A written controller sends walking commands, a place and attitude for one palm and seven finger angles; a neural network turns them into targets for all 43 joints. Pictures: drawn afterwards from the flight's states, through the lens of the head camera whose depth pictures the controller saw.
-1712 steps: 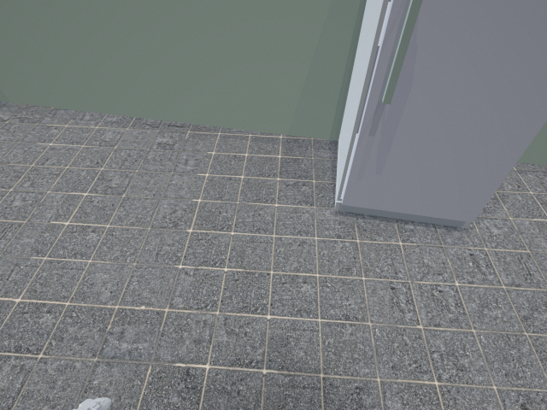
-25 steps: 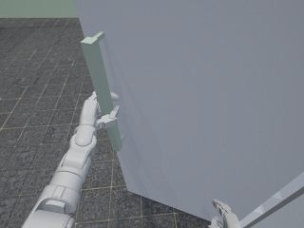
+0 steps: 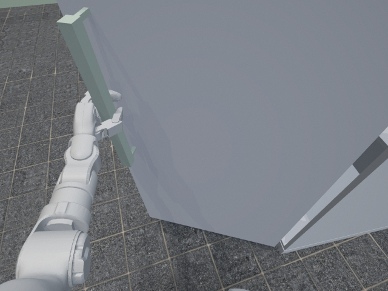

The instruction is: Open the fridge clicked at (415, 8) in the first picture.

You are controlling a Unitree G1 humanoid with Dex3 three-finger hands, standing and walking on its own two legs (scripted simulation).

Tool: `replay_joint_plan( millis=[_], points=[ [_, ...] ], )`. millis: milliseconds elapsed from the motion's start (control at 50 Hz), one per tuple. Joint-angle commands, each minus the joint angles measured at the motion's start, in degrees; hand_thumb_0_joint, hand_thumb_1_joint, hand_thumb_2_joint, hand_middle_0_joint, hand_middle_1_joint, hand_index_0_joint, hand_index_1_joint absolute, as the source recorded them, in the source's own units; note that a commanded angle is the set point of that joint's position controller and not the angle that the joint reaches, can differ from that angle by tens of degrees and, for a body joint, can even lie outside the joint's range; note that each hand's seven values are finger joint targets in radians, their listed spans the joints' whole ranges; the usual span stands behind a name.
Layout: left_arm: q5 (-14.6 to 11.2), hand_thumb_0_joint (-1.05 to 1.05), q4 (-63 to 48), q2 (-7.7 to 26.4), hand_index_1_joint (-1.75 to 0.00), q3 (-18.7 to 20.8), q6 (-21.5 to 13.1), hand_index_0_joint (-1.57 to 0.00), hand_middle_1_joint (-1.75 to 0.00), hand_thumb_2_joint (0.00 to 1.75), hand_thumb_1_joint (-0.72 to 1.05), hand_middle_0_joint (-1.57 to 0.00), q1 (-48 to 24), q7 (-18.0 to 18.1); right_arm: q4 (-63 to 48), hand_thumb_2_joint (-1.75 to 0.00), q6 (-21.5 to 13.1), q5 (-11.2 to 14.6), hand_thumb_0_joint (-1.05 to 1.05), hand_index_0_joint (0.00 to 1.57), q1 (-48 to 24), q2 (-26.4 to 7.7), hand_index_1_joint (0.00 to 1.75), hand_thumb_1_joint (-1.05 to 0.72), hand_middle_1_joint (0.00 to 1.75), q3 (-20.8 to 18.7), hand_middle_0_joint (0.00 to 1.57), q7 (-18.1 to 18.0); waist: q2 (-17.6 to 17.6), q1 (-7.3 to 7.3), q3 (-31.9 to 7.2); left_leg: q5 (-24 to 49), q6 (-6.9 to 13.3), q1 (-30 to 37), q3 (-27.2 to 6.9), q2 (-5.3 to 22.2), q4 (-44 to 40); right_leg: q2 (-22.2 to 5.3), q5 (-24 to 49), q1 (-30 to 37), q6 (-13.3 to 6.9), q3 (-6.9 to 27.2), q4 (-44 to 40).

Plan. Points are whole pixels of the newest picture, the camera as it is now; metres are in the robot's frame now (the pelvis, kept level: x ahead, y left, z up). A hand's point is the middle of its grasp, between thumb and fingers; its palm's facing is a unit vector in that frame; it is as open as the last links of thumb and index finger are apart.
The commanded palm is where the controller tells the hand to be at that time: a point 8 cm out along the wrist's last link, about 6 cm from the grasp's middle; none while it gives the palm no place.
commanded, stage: stop walking and hold the door back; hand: left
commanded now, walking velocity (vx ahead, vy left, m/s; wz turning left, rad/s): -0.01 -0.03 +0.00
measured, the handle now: (112, 106) +0.48 +0.20 +0.11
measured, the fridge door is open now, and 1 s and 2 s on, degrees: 64 64 63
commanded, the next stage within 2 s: loosen the grip on the handle in 0.46 s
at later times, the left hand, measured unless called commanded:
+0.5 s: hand (114, 125) +0.42 +0.18 +0.10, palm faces +0.13 -0.97 -0.18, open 5.9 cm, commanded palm +0.40 +0.24 +0.09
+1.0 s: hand (114, 125) +0.45 +0.19 +0.08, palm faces +0.14 -0.97 -0.17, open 12.8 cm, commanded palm +0.41 +0.25 +0.10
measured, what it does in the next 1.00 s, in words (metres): stands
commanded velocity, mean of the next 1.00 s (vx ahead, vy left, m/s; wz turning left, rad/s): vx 0.00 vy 0.00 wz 0.00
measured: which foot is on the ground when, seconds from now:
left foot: down 0.00-1.00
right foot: down 0.00-1.00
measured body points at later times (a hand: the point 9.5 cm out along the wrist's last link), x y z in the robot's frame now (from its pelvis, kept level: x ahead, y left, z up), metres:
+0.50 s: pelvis +0.02 +0.02 +0.01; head +0.05 +0.01 +0.45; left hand +0.41 +0.23 +0.11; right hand +0.17 -0.23 -0.10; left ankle +0.05 +0.14 -0.73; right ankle +0.04 -0.10 -0.73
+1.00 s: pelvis +0.02 +0.02 +0.00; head +0.06 +0.01 +0.44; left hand +0.43 +0.24 +0.09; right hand +0.08 -0.26 -0.12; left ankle +0.05 +0.14 -0.73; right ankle +0.04 -0.10 -0.73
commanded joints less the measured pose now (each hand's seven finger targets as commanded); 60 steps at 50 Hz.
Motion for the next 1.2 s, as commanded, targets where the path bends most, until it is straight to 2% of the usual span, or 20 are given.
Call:
replay_joint_plan(
  millis=[0, 20, 60, 120, 180, 240, 280, 400, 520, 540, 560, 580, 640, 700, 760, 820, 920, 940, 1040, 1180],
  points=[
    [1.9, 0.00, -15.4, 15.2, -1.40, 3.0, -3.5, -0.45, -1.40, 0.90, 0.90, -0.45, -18.6, 0.8, -8.6, -0.90, -1.8, -0.1, 0.00, 0.20, -4.4, -8.3, 0.30, -0.90, 0.30, -2.7, 0.20, -0.2, -5.1, 1.36, -21.8, 3.1, 0.7, -4.6, -2.3, 2.0, 7.6, -10.6, 18.0, 18.6, -4.5, 14.4, -14.5],
    [2.1, 0.00, -15.9, 18.7, -1.40, 5.8, -3.4, -0.45, -1.40, 0.90, 0.90, -0.45, -18.6, 1.3, -9.0, -0.90, -1.7, 0.0, 0.00, 0.20, -5.3, -7.6, 0.30, -0.90, 0.30, -2.7, 0.20, -0.3, -8.8, 1.91, -20.6, -11.2, -0.7, -11.6, -2.8, -1.2, 13.0, -17.0, 28.0, 21.4, -8.9, 20.7, -15.3],
    [0.9, 0.00, -13.8, 19.0, -1.40, 7.5, -1.4, -0.45, -1.40, 0.90, 0.90, -0.45, -10.5, 1.3, -8.4, -0.90, -1.9, 0.5, 0.00, 0.20, -5.4, -8.4, 0.30, -0.90, 0.30, -3.5, 0.20, 0.1, -11.2, 3.73, -19.4, -16.9, -0.8, -13.5, -8.6, -1.5, 18.7, -17.9, 35.1, 21.8, -9.8, 21.0, -14.8],
    [0.6, 0.00, -18.5, 18.2, -1.40, 8.4, -2.3, -0.45, -1.40, 0.90, 0.90, -0.45, -11.9, 1.4, -8.5, -0.90, -2.3, -0.2, 0.00, 0.20, -6.4, -6.6, 0.30, -0.90, 0.30, -1.3, 0.20, -0.4, -12.5, 2.86, -20.8, -10.3, -0.4, -8.0, -7.1, -1.3, 9.4, -14.6, 35.9, 19.3, -8.7, 12.0, -11.3],
    [0.7, 0.00, -20.8, 16.9, -1.40, 7.4, -3.4, -0.45, -1.40, 0.90, 0.90, -0.45, -10.7, 1.4, -8.1, -0.90, -1.9, -0.9, 0.00, 0.20, -7.0, -6.4, 0.30, -0.90, 0.30, -1.0, 0.20, -1.0, -6.4, 1.96, -21.5, 6.5, -0.1, 5.2, -5.0, -2.2, -6.4, -9.3, 23.8, 11.9, -3.4, 6.8, -8.6],
    [0.0, 0.00, -25.2, 11.5, -1.40, 3.0, -4.2, -0.45, -1.40, 0.90, 0.90, -0.45, -9.6, 0.8, -10.0, -0.90, -1.8, -0.2, 0.00, 0.20, -9.2, -7.7, 0.30, -0.90, 0.30, -1.9, 0.20, -0.5, 6.6, 2.94, -20.0, 17.7, 4.6, 11.0, -15.6, 8.0, -8.9, -1.4, 8.4, 2.6, 0.7, 3.4, -5.3],
    [0.3, 0.00, -23.4, 8.7, -1.40, 0.4, -3.8, -0.45, -1.40, 0.90, 0.90, -0.45, -10.8, 0.4, -10.0, -0.90, -1.6, -0.6, 0.00, 0.20, -9.9, -6.8, 0.30, -0.90, 0.30, -1.2, 0.20, -0.2, 9.6, 2.87, -16.3, 10.8, 6.3, 4.3, -17.5, 9.5, -11.8, -0.1, 3.7, 4.0, 1.0, 2.6, -4.3],
    [0.6, 0.00, -25.9, 9.6, -1.40, 0.8, -3.3, -0.45, -1.40, 0.90, 0.90, -0.45, -7.6, 1.0, -10.6, -0.90, -1.3, -0.5, 0.00, 0.20, -9.0, -6.8, 0.30, -0.90, 0.30, -2.4, 0.20, -0.7, -0.9, 2.46, -21.5, 13.6, 1.0, 7.6, -7.5, 2.5, -3.1, -5.4, 23.4, 7.9, -0.5, 8.4, -10.6],
    [0.3, 0.00, -22.7, 13.0, -1.40, 3.4, -2.2, -0.45, -1.40, 0.90, 0.90, -0.45, -6.4, 1.4, -10.4, -0.90, -0.1, -0.3, 0.00, 0.20, -9.3, -7.2, 0.30, -0.90, 0.30, -2.5, 0.20, -1.2, -3.4, 2.57, -21.3, 12.8, 0.8, 7.5, -6.9, 1.9, -3.5, -5.9, 25.0, 7.6, -0.1, 8.1, -11.5],
    [6.2, 0.00, -40.7, 43.0, -1.40, 21.9, -6.1, -0.45, -1.40, 0.90, 0.90, -0.45, -42.4, 3.8, -13.5, -0.90, -2.6, -0.7, 0.00, 0.20, -5.2, -4.9, 0.30, -0.90, 0.30, -1.7, 0.20, -0.4, 11.8, 2.42, -17.1, 6.6, 0.6, 5.8, -6.1, -1.3, -12.3, -3.0, 1.6, 7.6, 0.4, 4.6, -8.4],
    [8.9, 0.00, -12.8, 18.6, -1.40, 7.0, 1.2, -0.45, -1.40, 0.84, 0.78, -0.45, -23.9, -2.0, -7.4, -0.90, -4.6, -3.1, 0.00, 0.20, -5.5, -6.0, 0.30, -0.90, 0.30, -5.6, 0.20, 0.8, -7.0, 2.11, -28.5, 21.7, 2.0, 6.9, -4.5, -3.8, -8.1, 0.3, 23.8, 8.6, -2.1, 1.9, -8.6],
    [2.7, 0.00, -20.5, 10.3, -1.40, 4.0, 0.5, -0.45, -1.40, 0.78, 0.66, -0.45, -19.0, -2.5, -9.6, -0.90, -5.0, -0.8, 0.00, 0.20, -1.8, -7.9, 0.30, -0.90, 0.30, -5.2, 0.20, 1.3, -14.2, -0.99, -27.5, 24.8, 2.4, 6.9, -6.3, -3.0, -4.4, 2.0, 28.9, 6.7, -0.3, -0.2, -7.6],
    [-0.9, 0.00, -18.6, 13.1, -1.40, 9.1, 0.1, -0.45, -1.40, 0.61, 0.30, -0.45, -12.5, -4.0, -9.4, -0.90, -5.8, -1.2, 0.00, 0.20, -5.0, -8.5, 0.30, -0.90, 0.30, -4.5, 0.20, 2.2, -4.1, 2.29, -24.5, 14.2, 2.4, 5.6, -5.7, -4.6, -3.5, 1.6, 21.1, 4.0, -0.4, 2.1, -8.4],
    [1.7, 0.00, -19.4, 7.9, -1.40, 1.2, -2.1, -0.45, -1.40, 0.43, -0.07, -0.45, -15.6, -3.2, -9.2, -0.90, -6.9, -1.4, 0.00, 0.20, -5.2, -7.5, 0.30, -0.90, 0.30, -3.2, 0.20, 4.2, 7.0, 1.21, -18.4, 0.6, 1.7, 1.1, -6.5, -5.6, -2.9, 0.8, 6.6, -3.0, -1.4, 2.7, -8.8],
    [5.0, 0.00, -17.0, 14.2, -1.38, 4.5, -2.9, -0.44, -1.38, 0.26, -0.43, -0.44, -15.0, -1.1, -10.1, -0.90, -6.4, -1.5, 0.00, 0.20, -3.9, -8.7, 0.30, -0.90, 0.30, -3.8, 0.20, 4.8, 0.4, 0.63, -18.0, -3.8, 2.7, -3.8, -6.6, -5.8, -2.5, 0.5, 1.5, -3.7, -0.9, 3.1, -9.1],
    [2.0, 0.00, -16.9, 12.4, -1.33, 3.7, -3.2, -0.40, -1.33, 0.20, -0.55, -0.40, -16.6, -1.8, -10.1, -0.90, -6.4, -1.0, 0.00, 0.20, -3.4, -8.9, 0.30, -0.90, 0.30, -4.4, 0.20, 4.7, -6.6, 0.02, -20.1, -6.3, 3.1, -5.4, -6.0, -6.0, -1.4, 0.0, -4.7, -2.7, -0.1, 5.4, -11.4],
    [0.0, 0.00, -23.1, 10.7, -1.25, 3.0, -6.2, -0.33, -1.25, 0.20, -0.55, -0.33, -19.0, -1.3, -8.4, -0.90, -7.1, -1.1, 0.00, 0.20, -1.9, -8.8, 0.30, -0.90, 0.30, -5.1, 0.20, 4.4, -0.4, 0.45, -25.2, 1.3, 2.9, -0.5, -6.3, -5.5, -0.5, 1.4, 6.2, -1.1, -0.7, 4.0, -8.2],
    [1.4, 0.00, -16.0, 18.2, -1.23, 9.5, -6.5, -0.32, -1.23, 0.20, -0.55, -0.32, -16.8, -0.5, -6.6, -0.90, -6.5, -1.7, 0.00, 0.20, -0.3, -9.9, 0.30, -0.90, 0.30, -5.1, 0.20, 3.9, -4.8, 0.21, -22.4, 1.9, 3.1, -4.0, -6.8, -5.7, 0.3, 1.6, 8.1, -1.8, -0.6, 3.7, -7.1],
    [2.2, 0.00, -24.6, 13.5, -1.15, 6.1, -8.6, -0.25, -1.15, 0.20, -0.55, -0.25, -11.5, -0.2, -7.7, -0.90, -6.2, -2.0, 0.00, 0.20, 0.3, -8.9, 0.30, -0.90, 0.30, -5.5, 0.20, 4.8, 4.9, 1.74, -30.2, 13.1, 2.5, 1.1, -6.3, -5.7, 1.9, 1.9, 19.9, 0.4, -1.2, 2.5, -3.0],
    [0.3, 0.00, -27.5, 7.8, -1.15, 2.2, -5.3, -0.25, -1.15, 0.20, -0.55, -0.25, -7.0, -0.8, -7.6, -0.90, -6.1, -1.2, 0.00, 0.20, -0.2, -8.8, 0.30, -0.90, 0.30, -5.5, 0.20, 4.4, 0.0, 0.52, -26.3, 17.4, 2.0, 1.4, -7.3, -4.3, 2.0, 2.4, 21.6, -1.6, -0.6, 1.1, -2.7]
  ],
)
